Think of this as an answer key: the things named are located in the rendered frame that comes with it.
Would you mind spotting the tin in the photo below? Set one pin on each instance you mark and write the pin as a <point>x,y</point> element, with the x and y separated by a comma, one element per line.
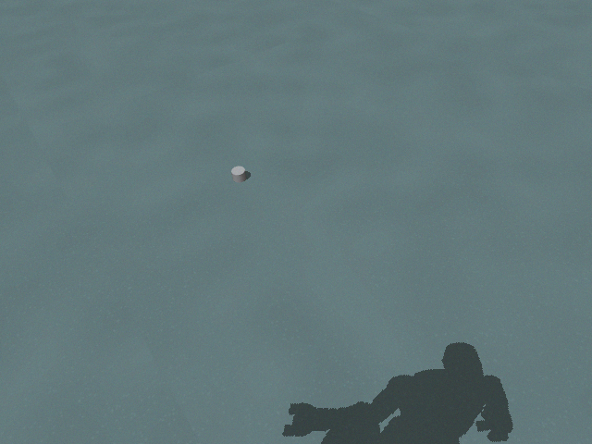
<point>238,173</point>

